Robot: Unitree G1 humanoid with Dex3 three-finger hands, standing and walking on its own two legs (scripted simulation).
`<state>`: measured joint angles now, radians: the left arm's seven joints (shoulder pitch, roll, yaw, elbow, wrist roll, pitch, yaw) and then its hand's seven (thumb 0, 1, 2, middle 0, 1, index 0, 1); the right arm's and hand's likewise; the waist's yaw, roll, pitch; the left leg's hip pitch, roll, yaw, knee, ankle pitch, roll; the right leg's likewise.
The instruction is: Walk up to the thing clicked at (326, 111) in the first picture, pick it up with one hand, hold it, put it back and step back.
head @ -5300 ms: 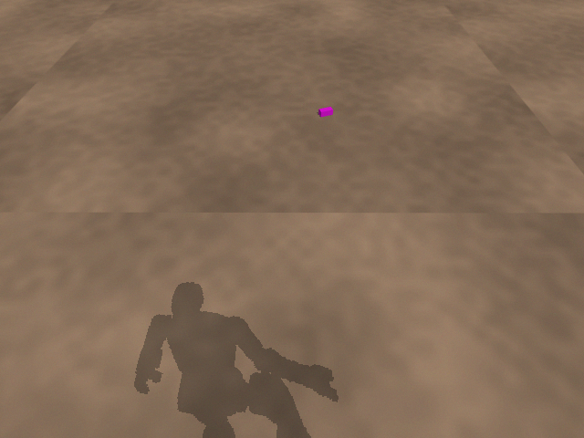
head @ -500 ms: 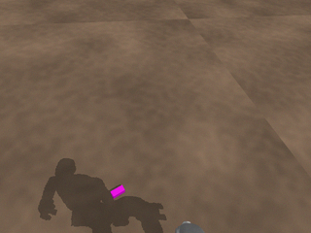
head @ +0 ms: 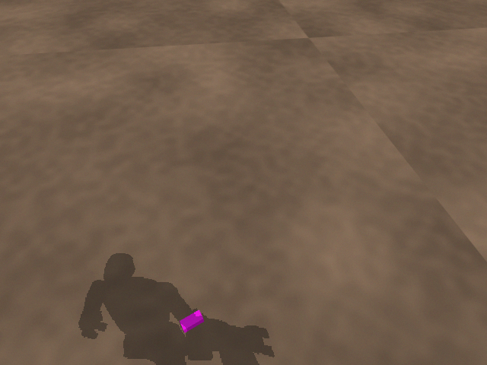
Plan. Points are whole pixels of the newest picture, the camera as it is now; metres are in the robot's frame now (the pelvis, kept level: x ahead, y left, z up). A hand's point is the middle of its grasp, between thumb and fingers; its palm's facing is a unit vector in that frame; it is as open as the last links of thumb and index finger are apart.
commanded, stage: walk up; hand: left
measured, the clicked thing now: (191, 321) +0.42 +0.21 -0.74
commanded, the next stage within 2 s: stand in 1.42 s
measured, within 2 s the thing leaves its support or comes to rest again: neither
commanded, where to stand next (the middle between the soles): +0.05 -0.01 m, yaw +0 degrees
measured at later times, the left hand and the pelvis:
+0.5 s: hand out of the picture +0.12 +0.24 -0.13, palm faces +0.00 -0.94 -0.34, open 7.4 cm; pelvis +0.03 -0.01 +0.02, yaw +0 degrees
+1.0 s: hand out of the picture +0.14 +0.23 -0.13, palm faces -0.03 -0.94 -0.33, open 7.4 cm; pelvis +0.04 -0.01 +0.03, yaw -1 degrees
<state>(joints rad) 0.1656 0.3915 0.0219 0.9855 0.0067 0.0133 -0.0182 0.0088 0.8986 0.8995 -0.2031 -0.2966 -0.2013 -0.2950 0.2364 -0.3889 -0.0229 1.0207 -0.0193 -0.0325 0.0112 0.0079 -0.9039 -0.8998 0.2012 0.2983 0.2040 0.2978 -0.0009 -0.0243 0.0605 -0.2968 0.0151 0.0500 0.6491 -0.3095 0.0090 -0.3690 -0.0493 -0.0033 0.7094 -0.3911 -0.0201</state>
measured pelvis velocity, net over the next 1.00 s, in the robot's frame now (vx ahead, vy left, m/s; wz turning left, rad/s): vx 0.04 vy -0.01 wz -0.01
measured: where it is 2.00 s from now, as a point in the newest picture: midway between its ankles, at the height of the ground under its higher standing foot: outside the picture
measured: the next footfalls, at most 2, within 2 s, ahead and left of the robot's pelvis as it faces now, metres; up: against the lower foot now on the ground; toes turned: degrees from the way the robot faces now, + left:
none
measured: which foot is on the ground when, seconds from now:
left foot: down 0.00-1.00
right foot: down 0.00-1.00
